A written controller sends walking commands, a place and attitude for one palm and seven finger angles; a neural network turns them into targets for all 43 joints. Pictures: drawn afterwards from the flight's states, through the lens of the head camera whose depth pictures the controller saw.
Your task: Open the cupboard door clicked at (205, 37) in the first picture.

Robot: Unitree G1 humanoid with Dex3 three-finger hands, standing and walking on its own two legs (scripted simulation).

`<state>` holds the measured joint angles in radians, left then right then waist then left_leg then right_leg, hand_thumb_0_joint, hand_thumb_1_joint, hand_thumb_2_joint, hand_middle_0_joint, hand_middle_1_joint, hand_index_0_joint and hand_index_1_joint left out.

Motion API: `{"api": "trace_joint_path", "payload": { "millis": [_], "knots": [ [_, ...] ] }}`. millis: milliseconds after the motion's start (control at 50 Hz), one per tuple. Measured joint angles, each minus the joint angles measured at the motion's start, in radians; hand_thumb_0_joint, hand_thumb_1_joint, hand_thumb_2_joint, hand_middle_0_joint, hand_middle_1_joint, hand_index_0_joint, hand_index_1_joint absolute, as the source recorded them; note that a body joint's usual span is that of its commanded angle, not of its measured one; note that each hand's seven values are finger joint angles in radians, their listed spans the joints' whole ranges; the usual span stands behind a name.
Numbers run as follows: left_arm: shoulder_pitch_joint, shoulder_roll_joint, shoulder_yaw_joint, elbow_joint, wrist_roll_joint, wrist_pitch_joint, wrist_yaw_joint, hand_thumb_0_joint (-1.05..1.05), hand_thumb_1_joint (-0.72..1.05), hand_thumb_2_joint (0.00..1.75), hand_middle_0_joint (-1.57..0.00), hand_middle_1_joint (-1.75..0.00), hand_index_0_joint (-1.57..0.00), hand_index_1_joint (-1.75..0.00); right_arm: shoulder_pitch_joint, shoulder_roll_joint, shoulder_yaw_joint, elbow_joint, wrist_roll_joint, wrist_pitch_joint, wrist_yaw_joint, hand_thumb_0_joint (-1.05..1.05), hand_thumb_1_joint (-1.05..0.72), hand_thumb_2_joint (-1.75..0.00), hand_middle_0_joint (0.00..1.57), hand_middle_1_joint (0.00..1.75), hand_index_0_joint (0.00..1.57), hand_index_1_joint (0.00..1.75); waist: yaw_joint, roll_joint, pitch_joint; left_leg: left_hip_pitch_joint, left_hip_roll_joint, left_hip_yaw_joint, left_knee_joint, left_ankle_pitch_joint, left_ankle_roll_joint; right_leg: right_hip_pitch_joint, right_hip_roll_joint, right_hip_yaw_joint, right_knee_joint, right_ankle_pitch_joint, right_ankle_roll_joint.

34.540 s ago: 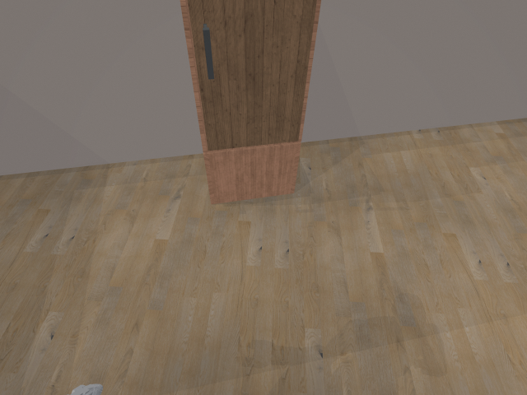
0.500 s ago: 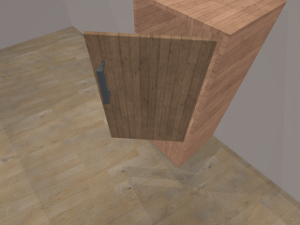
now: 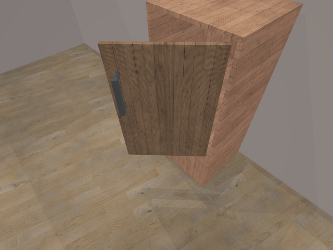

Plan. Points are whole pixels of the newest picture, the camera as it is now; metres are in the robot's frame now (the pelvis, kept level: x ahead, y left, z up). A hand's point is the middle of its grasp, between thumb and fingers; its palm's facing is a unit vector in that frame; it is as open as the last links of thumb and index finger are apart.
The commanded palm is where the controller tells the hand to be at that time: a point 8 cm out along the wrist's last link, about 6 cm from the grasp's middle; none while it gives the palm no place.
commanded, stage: come to a stop and stand still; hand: left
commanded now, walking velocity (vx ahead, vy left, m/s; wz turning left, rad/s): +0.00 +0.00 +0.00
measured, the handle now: (120, 94) +0.59 +0.20 +0.02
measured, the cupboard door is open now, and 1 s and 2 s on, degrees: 45 45 45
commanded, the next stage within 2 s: look again from close up in 0.02 s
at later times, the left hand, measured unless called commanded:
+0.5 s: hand out of the picture +0.04 +0.16 -0.17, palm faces +0.01 -0.98 -0.20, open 7.3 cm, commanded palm none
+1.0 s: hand (105, 209) +0.21 +0.16 -0.01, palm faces +0.04 -1.00 -0.03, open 7.9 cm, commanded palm +0.15 +0.23 -0.05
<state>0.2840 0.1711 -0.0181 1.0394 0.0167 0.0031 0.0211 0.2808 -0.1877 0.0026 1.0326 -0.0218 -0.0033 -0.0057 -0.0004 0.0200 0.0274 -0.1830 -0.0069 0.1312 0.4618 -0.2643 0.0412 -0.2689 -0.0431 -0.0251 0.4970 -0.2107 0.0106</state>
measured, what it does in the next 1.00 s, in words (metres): stands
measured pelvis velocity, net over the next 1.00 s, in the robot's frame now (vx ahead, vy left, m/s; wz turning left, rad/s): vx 0.01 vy -0.02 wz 0.05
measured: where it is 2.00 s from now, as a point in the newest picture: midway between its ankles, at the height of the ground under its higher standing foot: outside the picture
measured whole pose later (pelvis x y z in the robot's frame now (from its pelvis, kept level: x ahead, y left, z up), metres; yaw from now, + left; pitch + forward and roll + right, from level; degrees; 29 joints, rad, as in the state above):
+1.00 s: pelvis +0.01 -0.02 -0.05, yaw +3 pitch +10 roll +1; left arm 0.33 0.18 0.16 0.21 -0.24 -0.56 -0.30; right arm 0.17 -0.27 -0.07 0.61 0.01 -0.28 0.00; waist -0.01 -0.03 -0.11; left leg -0.60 0.02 0.08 0.89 -0.45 0.01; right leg -0.67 -0.05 -0.07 0.91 -0.41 -0.02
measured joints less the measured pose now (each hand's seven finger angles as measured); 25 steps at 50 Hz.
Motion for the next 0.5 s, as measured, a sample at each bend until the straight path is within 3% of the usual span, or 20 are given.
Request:
{"api": "trace_joint_path", "payload": {
  "millis": [340,500],
  "knots": [
    [-0.007,-0.025,0.0,0.073,-0.006,-0.017,0.006,0.01,0.91,0.9,-0.2,-0.3,-0.2,-0.3,0.006,0.035,0.005,0.096,0.009,-0.016,-0.014,0.01,-0.91,-0.9,0.2,0.3,0.19,0.3,0.001,-0.018,0.027,0.031,0.019,-0.007,-0.016,-0.017,-0.02,0.03,0.02,-0.008,-0.015,-0.02,-0.014],
    [-0.03,-0.009,0.01,0.071,-0.004,-0.019,0.01,0.01,0.93,0.9,-0.2,-0.3,-0.2,-0.3,-0.015,0.047,0.004,0.1,0.006,-0.021,-0.021,0.01,-0.91,-0.9,0.2,0.3,0.19,0.3,0.002,-0.022,0.021,0.046,0.026,-0.009,-0.018,-0.031,-0.027,0.044,0.027,-0.01,-0.014,-0.035,-0.019]
  ]
}}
